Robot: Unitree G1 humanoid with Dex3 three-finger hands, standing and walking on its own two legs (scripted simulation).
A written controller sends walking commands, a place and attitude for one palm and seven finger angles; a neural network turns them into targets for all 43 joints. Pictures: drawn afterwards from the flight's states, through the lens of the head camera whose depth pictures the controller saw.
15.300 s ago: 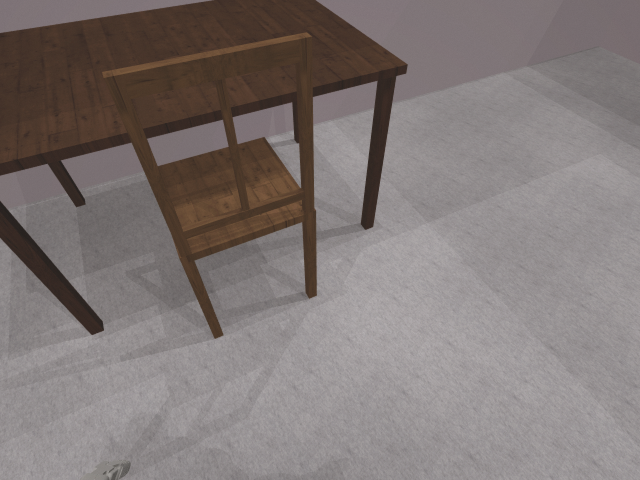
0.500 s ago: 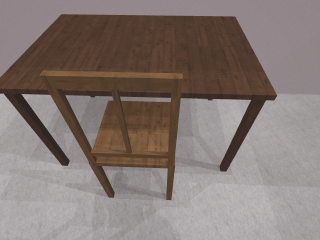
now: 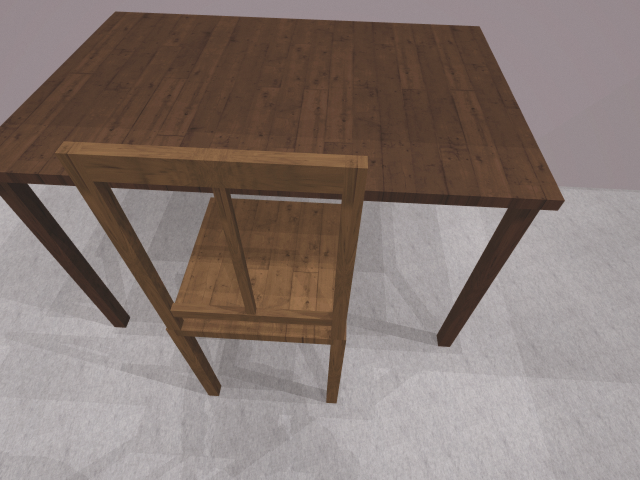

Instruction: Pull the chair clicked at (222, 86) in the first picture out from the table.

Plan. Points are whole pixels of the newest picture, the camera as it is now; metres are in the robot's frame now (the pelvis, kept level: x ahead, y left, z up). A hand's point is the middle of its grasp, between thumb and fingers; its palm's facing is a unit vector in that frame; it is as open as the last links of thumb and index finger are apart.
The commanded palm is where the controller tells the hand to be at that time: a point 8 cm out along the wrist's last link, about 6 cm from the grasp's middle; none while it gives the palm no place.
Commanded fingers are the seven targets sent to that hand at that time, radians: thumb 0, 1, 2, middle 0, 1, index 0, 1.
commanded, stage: come to a stop and stand still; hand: left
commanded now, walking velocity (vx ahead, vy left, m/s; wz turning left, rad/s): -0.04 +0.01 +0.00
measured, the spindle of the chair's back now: (238, 260) +0.45 +0.17 -0.06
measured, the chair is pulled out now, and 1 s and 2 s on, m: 0.00 0.00 0.00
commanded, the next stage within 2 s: look again from close up in 0.68 s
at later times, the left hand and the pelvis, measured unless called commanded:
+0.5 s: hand out of the picture -0.04 +0.23 -0.17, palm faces +0.00 -0.98 -0.21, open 7.3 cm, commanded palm none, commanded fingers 0.00 0.90 0.90 -0.20 -0.30 -0.20 -0.30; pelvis -0.06 +0.04 +0.00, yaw +0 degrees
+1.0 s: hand out of the picture -0.07 +0.18 -0.17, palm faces +0.01 -0.99 -0.16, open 7.4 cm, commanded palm none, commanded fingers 0.00 0.90 0.90 -0.20 -0.30 -0.20 -0.30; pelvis -0.05 +0.03 +0.00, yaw -1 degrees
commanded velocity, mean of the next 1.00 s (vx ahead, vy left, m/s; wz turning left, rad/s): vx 0.00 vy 0.00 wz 0.00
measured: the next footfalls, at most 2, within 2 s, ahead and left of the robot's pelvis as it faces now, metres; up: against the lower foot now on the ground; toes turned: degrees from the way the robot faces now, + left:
none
